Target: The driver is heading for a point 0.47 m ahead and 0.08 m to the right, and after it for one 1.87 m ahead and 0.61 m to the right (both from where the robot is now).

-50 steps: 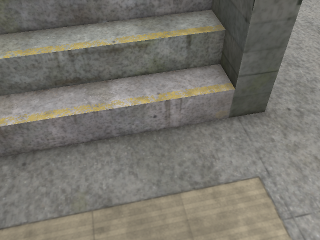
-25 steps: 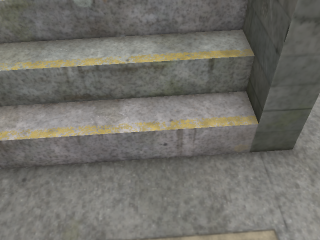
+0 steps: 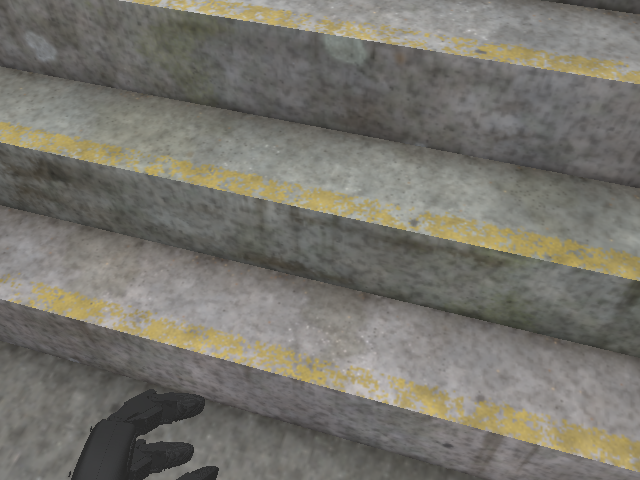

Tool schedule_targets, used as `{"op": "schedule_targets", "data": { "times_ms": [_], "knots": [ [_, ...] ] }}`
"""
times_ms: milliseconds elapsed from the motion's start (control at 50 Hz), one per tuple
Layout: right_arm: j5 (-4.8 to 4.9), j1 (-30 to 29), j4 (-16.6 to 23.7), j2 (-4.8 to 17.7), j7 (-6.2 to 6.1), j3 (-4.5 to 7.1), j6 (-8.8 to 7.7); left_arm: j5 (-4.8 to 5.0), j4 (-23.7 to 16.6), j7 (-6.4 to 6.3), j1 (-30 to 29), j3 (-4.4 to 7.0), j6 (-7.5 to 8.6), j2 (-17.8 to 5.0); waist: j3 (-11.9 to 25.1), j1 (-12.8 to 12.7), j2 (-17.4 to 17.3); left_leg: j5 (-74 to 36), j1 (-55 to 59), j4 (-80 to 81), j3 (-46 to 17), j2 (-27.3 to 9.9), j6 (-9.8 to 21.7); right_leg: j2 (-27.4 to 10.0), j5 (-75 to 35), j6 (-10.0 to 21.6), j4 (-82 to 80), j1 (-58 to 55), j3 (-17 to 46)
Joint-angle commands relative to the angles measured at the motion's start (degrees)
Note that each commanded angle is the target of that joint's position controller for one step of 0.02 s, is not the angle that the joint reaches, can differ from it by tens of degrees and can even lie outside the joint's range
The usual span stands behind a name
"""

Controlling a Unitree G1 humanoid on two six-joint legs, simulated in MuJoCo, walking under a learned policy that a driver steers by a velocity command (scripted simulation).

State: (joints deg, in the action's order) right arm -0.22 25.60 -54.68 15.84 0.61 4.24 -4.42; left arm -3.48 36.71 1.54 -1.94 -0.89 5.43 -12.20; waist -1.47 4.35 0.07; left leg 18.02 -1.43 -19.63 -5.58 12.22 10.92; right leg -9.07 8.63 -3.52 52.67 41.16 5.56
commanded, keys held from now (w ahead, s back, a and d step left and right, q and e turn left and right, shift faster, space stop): w+q+shift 0.12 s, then w+e+shift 0.06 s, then e+shift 0.82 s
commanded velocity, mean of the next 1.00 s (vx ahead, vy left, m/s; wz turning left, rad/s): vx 0.41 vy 0.00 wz -0.31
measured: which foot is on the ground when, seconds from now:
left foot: down 0.00-0.14, up 0.16-0.42, down 0.44-1.00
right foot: up 0.00-0.12, down 0.14-0.44, up 0.46-1.00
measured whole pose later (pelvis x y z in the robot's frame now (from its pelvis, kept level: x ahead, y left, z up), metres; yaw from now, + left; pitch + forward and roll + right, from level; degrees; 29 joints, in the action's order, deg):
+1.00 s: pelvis +0.39 -0.10 +0.02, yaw -22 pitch +3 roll -2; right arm -1.2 19.3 -41.4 18.4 -4.8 4.7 -0.2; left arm 0.2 21.7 -1.7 -8.5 2.3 -6.0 -12.7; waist -5.0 4.6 1.5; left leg 6.4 -9.9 -18.4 21.6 -18.0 -5.7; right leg -7.3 30.4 -5.8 117.3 63.9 1.4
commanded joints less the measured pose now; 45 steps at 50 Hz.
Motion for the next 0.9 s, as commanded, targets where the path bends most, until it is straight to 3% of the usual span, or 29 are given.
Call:
{"op": "schedule_targets", "data": {
  "times_ms": [20, 40, 80, 100, 120, 140, 160, 180, 200, 220, 240, 260, 280, 320, 360, 380, 400, 420, 440, 460, 480, 520, 540, 560, 620, 640, 760, 820, 900],
  "knots": [
    [0.83, -2.2, 4.4, 10.6, 0.59, 2.53, -1.87, 1.46, -4.3, -0.14, -3.6, 0.27, -0.19, -4.1, -3.7, -0.3, -0.4, -37.7, -17.1, 8.4, -11.0, -9.7, 2.8, 7.2, -12.9, 0.7, -16.3, -17.5, -9.2],
    [0.94, -1.9, 4.4, 11.3, 0.76, 2.8, -1.9, 1.86, -4.6, -0.6, -3.5, 0.33, -0.23, -4.8, -2.2, 0.2, -2.5, -42.7, -13.6, 6.6, -11.4, -10.4, 1.9, 8.3, -14.8, 1.5, -19.2, -19.3, -8.8],
    [0.21, -4.0, 4.8, 11.0, 0.39, 2.89, -2.08, 2.16, -2.3, -2.27, 6.1, 1.55, -0.06, -7.7, 6.2, -4.2, -6.8, -60.6, -7.3, -6.8, -11.3, -10.9, -0.4, 11.0, -10.3, 3.3, -18.6, -29.5, -6.6],
    [-0.01, -7.7, 5.9, 12.7, 0.23, 3.32, -2.18, 2.07, -0.7, -3.15, 14.5, 3.05, 0.27, -11.4, 10.9, -10.0, -6.9, -61.1, -9.1, -17.9, -12.7, -10.8, -1.7, 10.5, -8.2, 3.7, -18.8, -38.5, -4.7],
    [-0.09, -13.9, 7.6, 12.8, 0.55, 3.25, -2.37, 1.97, 3.2, -3.86, 27.9, 4.58, 0.53, -14.1, 15.5, -18.7, -4.4, -54.2, -15.9, -32.8, -12.0, -8.6, -2.5, 9.0, -6.9, 3.8, -22.1, -52.0, -4.8],
    [-0.94, -19.4, 9.3, 6.2, 0.51, 1.47, -3.4, 0.63, 8.6, -4.78, 41.3, 5.84, 0.83, -16.3, 17.9, -23.8, 3.0, -24.5, -26.8, -50.9, -8.6, -4.9, -2.4, 4.4, -6.4, 4.1, -21.5, -63.6, -4.8],
    [-1.91, -23.0, 13.5, -4.0, -0.52, -2.01, -4.44, -0.66, 11.2, -4.32, 44.1, 4.75, 1.05, -14.6, 12.4, -20.6, 16.0, 9.9, -40.4, -69.2, -7.8, -2.1, -1.6, -8.2, -15.7, 1.8, -21.2, -62.2, 12.9],
    [2.11, -1.0, 12.5, -2.5, -0.77, -2.29, -3.93, -1.98, 7.8, -3.31, 28.8, 5.06, 2.08, -15.5, 21.4, -3.8, 23.9, 5.1, -44.2, -69.1, -9.1, -3.8, -1.8, -17.2, 3.4, 14.1, -34.3, -61.2, 42.7],
    [0.02, -2.7, 7.7, 2.0, -1.17, -2.15, -1.93, -1.51, 4.1, -2.51, 17.9, 4.74, 2.01, -8.2, 13.5, -3.1, 8.9, -0.4, -42.3, -70.0, -4.8, -10.0, -3.4, -15.2, 15.2, 18.5, -37.0, -50.4, 40.0],
    [-1.92, -8.8, 9.2, 3.5, -0.57, -1.75, -1.3, -0.43, 5.0, -2.27, 17.3, 3.9, 2.04, -5.3, 6.5, -4.5, 0.7, -0.9, -41.4, -69.1, -3.8, -9.5, -5.3, -12.3, 4.4, 19.4, -37.6, -41.2, 33.3],
    [-3.41, -12.5, 11.2, 3.1, -0.15, -1.75, -1.09, 0.03, 7.3, -1.99, 19.0, 3.48, 2.43, -4.9, 4.1, -3.9, -3.7, -0.1, -41.2, -67.8, -4.3, -9.8, -6.8, -10.7, -14.2, 19.7, -36.6, -36.8, 26.9],
    [-4.3, -14.8, 12.6, 3.3, 0.26, -1.71, -0.96, 1.47, 10.1, -2.14, 22.6, 3.4, 3.04, -5.4, 2.5, -4.2, -4.6, 1.2, -40.6, -63.2, -4.4, -11.6, -7.8, -8.7, -30.3, 18.6, -35.3, -34.4, 18.9],
    [-4.53, -15.9, 14.8, 2.3, 0.63, -2.26, -0.69, 2.69, 12.8, -2.21, 24.4, 3.11, 3.19, -5.3, 1.2, -2.6, -1.7, 3.0, -38.1, -55.5, -1.6, -13.0, -8.8, -5.9, -39.4, 16.5, -35.9, -30.7, 12.1],
    [-3.62, -17.0, 17.0, -0.2, 0.88, -4.17, -0.71, 2.38, 12.4, -2.6, 18.9, 2.86, 3.17, -6.8, 2.6, 0.3, 3.2, 2.5, -22.7, -30.9, 3.9, -12.2, -10.5, 2.4, -53.8, 12.5, -36.6, -22.2, 0.9],
    [-1.37, -18.5, 16.9, -0.7, 0.53, -4.97, -0.79, 1.51, 12.0, -2.55, 20.5, 4.39, 1.83, -10.1, 5.4, -2.1, 9.7, -7.9, -13.9, -17.0, 6.7, -7.7, -11.7, 5.1, -53.1, 10.3, -35.8, -25.2, 0.7],
    [-1.19, -14.9, 15.6, 0.0, -0.17, -5.06, -0.15, 1.78, 11.8, -2.08, 20.3, 4.9, 1.2, -10.5, 7.1, -0.5, 10.4, -13.2, -11.9, -15.1, 5.7, -8.3, -11.6, 4.1, -51.6, 9.5, -32.8, -27.8, 1.6],
    [-1.08, -7.1, 13.2, 0.3, -0.77, -4.87, -0.03, 2.87, 10.2, -1.78, 18.2, 5.12, 0.85, -10.0, 9.9, 3.0, 8.6, -23.9, -5.2, -10.4, 5.9, -9.0, -11.0, 4.8, -53.4, 8.6, -25.3, -27.5, 0.8],
    [-1.53, -3.3, 12.3, 2.2, -1.73, -4.09, -0.14, 4.24, 8.5, -1.49, 16.9, 5.35, 0.89, -9.9, 12.1, 5.3, 4.5, -32.1, 2.9, -4.9, 5.9, -10.7, -10.3, 7.3, -40.1, 7.2, -16.4, -22.9, 1.1],
    [-2.77, -1.4, 11.3, 4.9, -2.2, -3.22, -0.61, 5.26, 7.3, -1.03, 17.1, 4.85, 0.69, -6.0, 14.5, 5.8, -3.0, -50.9, 14.2, -5.8, 2.9, -17.6, -8.4, 12.0, -8.3, 5.5, -2.5, -11.0, 0.6],
    [-3.51, 1.3, 13.0, 10.6, -1.88, -2.12, -0.8, 5.82, 5.3, -1.88, 19.6, 4.45, -0.53, -2.7, 18.8, 4.8, -14.3, -80.2, 16.2, -7.3, -12.0, -37.2, -3.8, 18.2, 29.4, 4.0, 23.0, -2.7, -4.9],
    [-3.02, -1.4, 14.2, 9.9, -1.25, -1.15, 0.42, 5.41, 5.7, -3.84, 27.0, 5.07, -2.82, -4.1, 24.2, 0.9, -10.8, -88.1, 11.6, -10.5, -9.7, -42.6, 1.4, 15.5, 28.9, 3.8, 44.3, -2.3, -4.0],
    [-1.28, -14.3, 17.7, 4.9, -1.54, -2.24, 1.16, 1.63, 5.1, -5.14, 27.1, 5.51, -5.0, -4.4, 16.0, -5.4, -4.7, -55.0, 0.8, -6.0, -5.4, -37.1, 3.2, 12.8, 22.0, 2.6, 57.4, 4.9, -6.1],
    [-1.27, -17.1, 17.7, 3.1, -2.37, -2.97, 1.13, 0.63, 4.1, -5.2, 24.8, 5.78, -6.09, -4.1, 11.3, -7.0, -3.6, -44.3, -4.1, -2.7, -3.6, -34.2, 2.1, 11.9, 20.7, 1.4, 60.6, 6.8, -6.4],
    [-1.13, -17.8, 16.7, 3.7, -3.23, -2.94, 1.07, 0.13, 2.9, -5.06, 23.9, 5.85, -7.27, -3.9, 7.0, -8.3, -4.1, -41.1, -9.2, 0.2, -0.7, -33.1, 1.8, 11.4, 20.8, 0.8, 62.4, 7.1, -6.5],
    [-1.16, -12.8, 13.4, 5.5, -4.01, -2.0, -0.12, 1.3, -3.3, -5.06, 15.5, 5.47, -9.52, -2.2, 4.2, -7.8, -2.9, -35.7, -9.7, 2.8, 2.1, -34.6, 2.1, 9.8, 19.8, 1.3, 65.9, 12.4, -5.4],
    [-1.17, -11.0, 12.9, 6.1, -4.17, -1.57, -0.45, 1.06, -5.1, -5.58, 12.3, 5.1, -10.31, -0.6, 5.4, -6.8, -5.0, -34.0, -6.4, 4.1, 1.6, -36.1, 3.1, 10.1, 21.7, 1.8, 72.4, 15.8, -5.5],
    [-1.02, -8.2, 12.8, 7.8, -4.67, -0.23, -0.71, 0.44, -13.6, -5.31, 1.2, 4.82, -12.26, 0.0, 4.2, -5.3, -3.8, -21.8, -1.3, 6.5, 7.5, -36.1, 2.2, 8.1, 21.7, 0.2, 69.5, 24.6, -4.2],
    [-2.42, -5.9, 13.5, 10.5, -4.38, 1.2, -0.9, -0.64, -18.0, -6.37, -5.7, 5.16, -12.58, -0.2, 6.7, -2.0, -7.5, -29.1, 9.6, 6.5, 6.8, -40.1, 2.8, 7.1, 28.3, 0.6, 79.9, 34.5, -3.1],
    [-3.69, -5.3, 15.5, 11.3, -3.23, 2.15, -0.87, 0.11, -19.3, -4.98, -7.8, 4.93, -12.97, -0.6, 5.7, -1.4, -8.3, -27.8, 10.3, 5.7, 11.4, -40.9, 1.1, 5.3, 27.3, 0.8, 76.7, 35.6, -2.9]
  ]
}}
Velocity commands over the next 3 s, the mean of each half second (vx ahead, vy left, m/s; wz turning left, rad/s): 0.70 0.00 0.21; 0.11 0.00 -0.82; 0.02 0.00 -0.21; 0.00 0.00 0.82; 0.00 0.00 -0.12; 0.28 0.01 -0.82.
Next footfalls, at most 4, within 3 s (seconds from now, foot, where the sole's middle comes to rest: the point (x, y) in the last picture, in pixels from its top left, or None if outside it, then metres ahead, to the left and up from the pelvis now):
0.14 right None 0.33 -0.17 -0.77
0.44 left None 0.49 0.08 -0.77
1.04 right None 0.39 -0.29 -0.58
1.40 left None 0.42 -0.14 -0.77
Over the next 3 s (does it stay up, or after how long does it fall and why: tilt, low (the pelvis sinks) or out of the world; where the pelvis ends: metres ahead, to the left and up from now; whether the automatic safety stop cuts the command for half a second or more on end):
stays up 0.11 -0.05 0.02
